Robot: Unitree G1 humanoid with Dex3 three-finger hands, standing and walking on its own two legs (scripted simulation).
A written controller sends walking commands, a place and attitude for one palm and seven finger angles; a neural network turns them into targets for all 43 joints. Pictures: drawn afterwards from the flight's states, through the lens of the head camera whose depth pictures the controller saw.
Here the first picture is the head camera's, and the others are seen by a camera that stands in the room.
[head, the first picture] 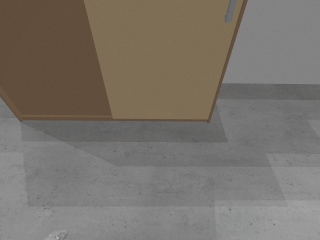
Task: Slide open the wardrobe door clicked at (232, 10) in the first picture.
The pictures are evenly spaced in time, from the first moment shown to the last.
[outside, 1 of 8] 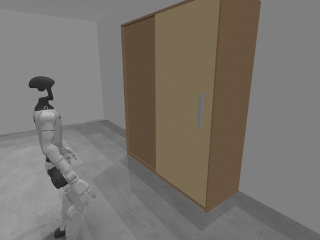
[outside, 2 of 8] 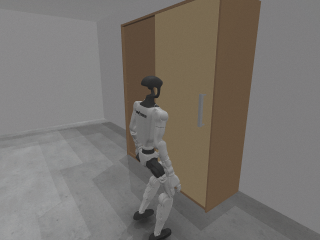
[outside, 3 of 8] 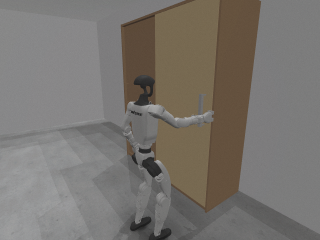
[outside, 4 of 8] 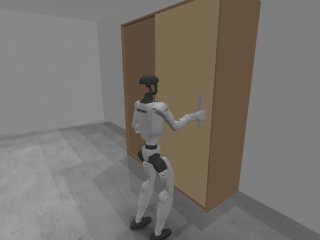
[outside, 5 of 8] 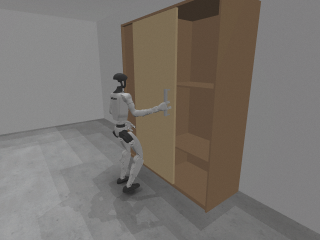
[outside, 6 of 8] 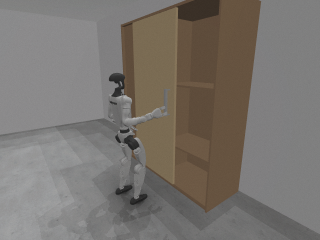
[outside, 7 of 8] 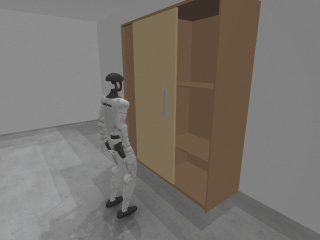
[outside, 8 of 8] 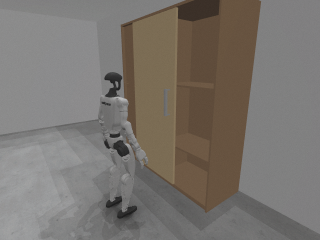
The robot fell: no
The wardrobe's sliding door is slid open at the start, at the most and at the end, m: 0.00 0.47 0.47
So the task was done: yes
